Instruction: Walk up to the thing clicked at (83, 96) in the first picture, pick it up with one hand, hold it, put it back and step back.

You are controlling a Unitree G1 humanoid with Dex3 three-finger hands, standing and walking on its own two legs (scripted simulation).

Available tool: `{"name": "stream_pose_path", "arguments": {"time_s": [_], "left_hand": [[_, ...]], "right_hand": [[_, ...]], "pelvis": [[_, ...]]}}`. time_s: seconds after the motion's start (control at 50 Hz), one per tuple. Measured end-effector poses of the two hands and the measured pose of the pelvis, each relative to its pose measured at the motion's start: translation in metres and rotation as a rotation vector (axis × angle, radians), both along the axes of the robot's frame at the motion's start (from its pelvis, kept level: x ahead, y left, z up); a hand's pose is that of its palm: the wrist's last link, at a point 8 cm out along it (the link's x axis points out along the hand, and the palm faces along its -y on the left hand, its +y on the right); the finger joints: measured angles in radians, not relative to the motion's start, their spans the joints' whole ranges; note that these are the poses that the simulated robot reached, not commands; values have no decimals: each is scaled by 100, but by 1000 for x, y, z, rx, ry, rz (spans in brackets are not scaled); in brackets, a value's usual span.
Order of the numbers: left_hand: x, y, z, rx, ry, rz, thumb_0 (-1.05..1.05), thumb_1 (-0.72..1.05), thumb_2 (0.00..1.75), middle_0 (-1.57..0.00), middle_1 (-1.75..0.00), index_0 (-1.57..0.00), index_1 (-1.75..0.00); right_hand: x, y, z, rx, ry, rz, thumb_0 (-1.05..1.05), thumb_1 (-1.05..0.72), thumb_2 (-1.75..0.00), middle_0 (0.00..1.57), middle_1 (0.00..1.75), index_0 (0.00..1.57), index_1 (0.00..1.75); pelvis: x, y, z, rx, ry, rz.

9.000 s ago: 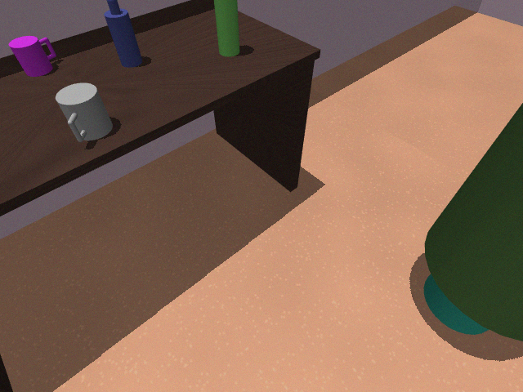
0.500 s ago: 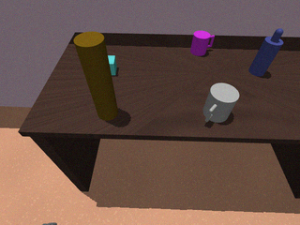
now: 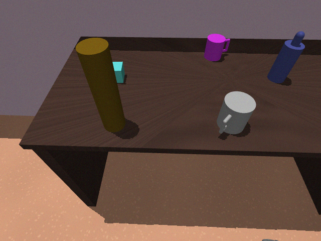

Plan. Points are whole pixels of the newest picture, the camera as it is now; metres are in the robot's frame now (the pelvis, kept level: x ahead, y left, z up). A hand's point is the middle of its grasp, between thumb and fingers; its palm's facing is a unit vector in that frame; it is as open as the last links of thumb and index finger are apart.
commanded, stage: walk up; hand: right
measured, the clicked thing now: (232, 116) +0.46 -0.21 +0.00
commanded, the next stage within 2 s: stand in 0.18 s
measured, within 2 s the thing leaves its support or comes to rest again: neither
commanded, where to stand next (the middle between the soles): +0.06 +0.00 m, yaw -2 degrees
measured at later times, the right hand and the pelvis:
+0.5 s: hand out of the picture +0.09 -0.26 -0.16, palm faces -0.02 +0.94 -0.33, open 7.4 cm; pelvis +0.01 +0.00 +0.00, yaw +0 degrees
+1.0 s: hand out of the picture +0.10 -0.26 -0.16, palm faces -0.02 +0.94 -0.33, open 7.4 cm; pelvis +0.02 -0.01 +0.00, yaw +0 degrees
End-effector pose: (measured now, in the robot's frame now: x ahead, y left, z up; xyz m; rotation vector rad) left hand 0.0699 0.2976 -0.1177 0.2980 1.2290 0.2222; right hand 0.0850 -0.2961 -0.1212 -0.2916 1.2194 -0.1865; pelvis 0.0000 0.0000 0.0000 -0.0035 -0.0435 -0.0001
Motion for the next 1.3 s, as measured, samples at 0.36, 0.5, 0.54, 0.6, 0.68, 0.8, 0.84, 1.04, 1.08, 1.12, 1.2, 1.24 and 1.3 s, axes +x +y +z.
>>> {"name": "stream_pose_path", "arguments": {"time_s": [0.36,0.5,0.54,0.6,0.68,0.8,0.84,1.04,1.08,1.12,1.2,1.24,1.3], "left_hand": [[7,2,0,4,13,-18,1,90,90,-20,-30,-20,-30],[8,1,2,8,17,-17,1,90,90,-20,-30,-20,-30],[9,0,2,9,16,-18,1,90,90,-20,-30,-20,-30],[11,-1,2,10,14,-17,1,90,90,-20,-30,-20,-30],[13,-3,2,10,9,-19,1,90,90,-20,-30,-20,-30],[15,-4,2,9,14,-22,1,90,90,-20,-30,-20,-30],[15,-5,1,8,15,-21,1,90,90,-20,-30,-20,-30],[18,-6,2,9,13,-22,1,90,90,-20,-30,-21,-30],[19,-6,2,10,11,-23,1,90,90,-20,-30,-21,-30],[20,-6,2,10,9,-24,1,90,90,-20,-30,-21,-30],[21,-6,2,9,9,-24,1,90,90,-20,-30,-21,-30],[21,-6,2,9,10,-25,1,90,90,-20,-30,-21,-30],[21,-6,1,9,15,-25,1,90,90,-20,-30,-21,-30]], "right_hand": [[-7,0,0,-6,23,-5,1,-91,-90,20,30,21,30],[-5,-4,-1,-9,26,-3,1,-91,-90,20,30,21,30],[-4,-5,-1,-10,24,-3,1,-91,-90,20,30,21,30],[-1,-6,0,-11,20,-2,1,-91,-90,20,30,21,30],[2,-8,0,-13,15,0,1,-91,-90,20,30,21,30],[4,-9,1,-14,18,3,1,-91,-90,20,30,21,30],[4,-9,1,-15,22,5,1,-91,-90,20,30,21,30],[6,-10,0,-15,21,1,1,-91,-90,20,30,21,30],[6,-10,0,-14,19,1,1,-91,-90,20,30,21,30],[6,-10,1,-14,20,1,1,-91,-90,20,30,21,30],[6,-10,1,-15,25,1,1,-91,-90,20,30,21,30],[5,-10,1,-16,28,1,1,-91,-90,20,30,21,30],[4,-10,1,-17,32,0,1,-91,-90,20,30,21,30]], "pelvis": [[8,0,1,5,7,-3],[13,-2,1,5,8,-3],[14,-2,1,4,7,-3],[15,-3,1,4,5,-3],[16,-5,1,3,5,-2],[18,-6,1,3,9,-2],[19,-7,1,3,9,-2],[21,-8,1,3,5,-4],[21,-8,1,2,6,-4],[22,-8,1,2,6,-4],[22,-8,1,2,8,-4],[22,-8,1,2,9,-5],[23,-7,1,2,11,-5]]}}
